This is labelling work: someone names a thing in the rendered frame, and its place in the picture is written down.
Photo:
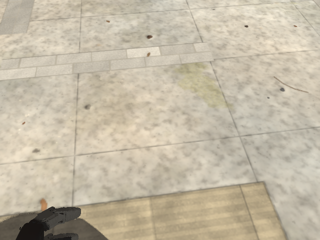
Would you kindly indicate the robot left hand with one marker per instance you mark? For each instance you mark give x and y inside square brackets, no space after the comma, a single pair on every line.
[46,220]

